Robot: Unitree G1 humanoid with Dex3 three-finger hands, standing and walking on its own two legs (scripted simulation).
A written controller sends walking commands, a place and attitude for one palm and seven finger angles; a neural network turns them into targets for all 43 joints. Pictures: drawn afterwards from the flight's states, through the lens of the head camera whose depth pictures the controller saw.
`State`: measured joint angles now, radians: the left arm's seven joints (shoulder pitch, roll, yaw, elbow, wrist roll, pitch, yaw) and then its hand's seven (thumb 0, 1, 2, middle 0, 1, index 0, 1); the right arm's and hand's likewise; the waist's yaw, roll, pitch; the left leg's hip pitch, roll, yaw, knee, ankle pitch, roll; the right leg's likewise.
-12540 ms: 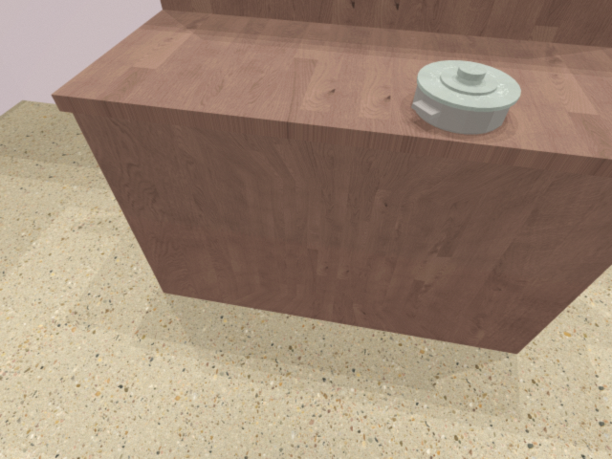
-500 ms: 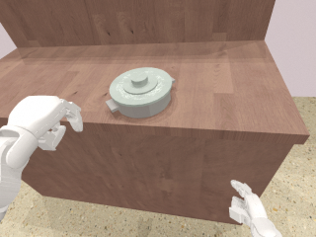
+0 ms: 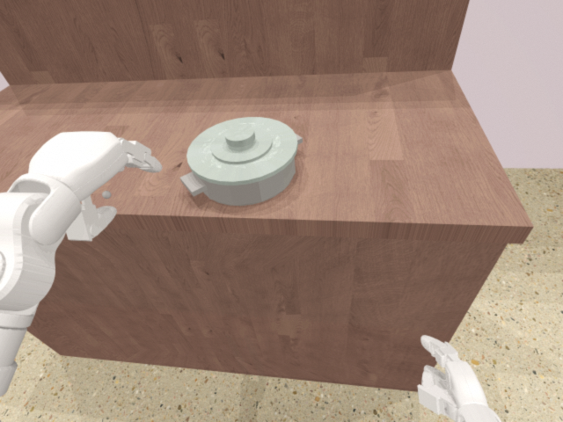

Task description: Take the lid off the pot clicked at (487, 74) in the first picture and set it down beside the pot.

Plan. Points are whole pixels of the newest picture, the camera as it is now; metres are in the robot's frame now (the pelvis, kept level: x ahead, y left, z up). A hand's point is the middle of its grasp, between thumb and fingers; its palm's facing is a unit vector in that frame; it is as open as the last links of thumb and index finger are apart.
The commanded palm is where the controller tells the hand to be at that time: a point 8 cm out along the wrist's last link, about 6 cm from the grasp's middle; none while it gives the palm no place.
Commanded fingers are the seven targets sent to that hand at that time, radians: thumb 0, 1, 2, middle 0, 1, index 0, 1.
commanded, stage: move the open hand above the knob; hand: left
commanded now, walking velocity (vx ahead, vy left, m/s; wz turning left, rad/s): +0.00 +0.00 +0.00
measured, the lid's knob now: (240, 135) +0.53 +0.14 +0.16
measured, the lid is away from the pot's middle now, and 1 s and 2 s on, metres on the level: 0.00 0.00 0.00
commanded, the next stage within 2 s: none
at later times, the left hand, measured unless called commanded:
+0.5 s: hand (161, 159) +0.37 +0.20 +0.22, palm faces -0.04 -0.01 -1.00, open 10.0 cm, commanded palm +0.33 +0.20 +0.29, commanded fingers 0.00 -0.40 1.70 -0.87 -0.08 -0.87 -0.08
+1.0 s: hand (188, 137) +0.43 +0.18 +0.22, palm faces -0.13 -0.03 -0.99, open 10.0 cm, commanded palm +0.40 +0.18 +0.29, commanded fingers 0.00 -0.40 1.70 -0.87 -0.08 -0.87 -0.08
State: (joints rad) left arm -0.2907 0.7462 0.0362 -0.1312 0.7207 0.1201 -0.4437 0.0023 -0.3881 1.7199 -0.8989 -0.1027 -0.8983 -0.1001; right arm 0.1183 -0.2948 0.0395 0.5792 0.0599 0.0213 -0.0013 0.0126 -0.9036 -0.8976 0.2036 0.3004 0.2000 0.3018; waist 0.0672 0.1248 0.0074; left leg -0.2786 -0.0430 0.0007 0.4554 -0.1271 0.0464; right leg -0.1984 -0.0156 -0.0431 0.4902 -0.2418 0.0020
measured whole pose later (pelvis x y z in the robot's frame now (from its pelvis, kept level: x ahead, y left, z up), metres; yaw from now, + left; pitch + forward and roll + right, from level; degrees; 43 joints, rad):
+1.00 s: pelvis +0.04 -0.02 +0.00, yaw +0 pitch +0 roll +1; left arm -0.71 0.63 -0.17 0.22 0.80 0.27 -0.52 0.00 -0.39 1.70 -0.88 -0.09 -0.88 -0.08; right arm 0.10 -0.30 0.05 0.59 0.07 0.10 0.02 0.01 -0.90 -0.90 0.20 0.30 0.20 0.30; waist 0.02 0.11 -0.01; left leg -0.29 -0.05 -0.01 0.48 -0.19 0.03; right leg -0.22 -0.02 -0.05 0.54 -0.32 -0.02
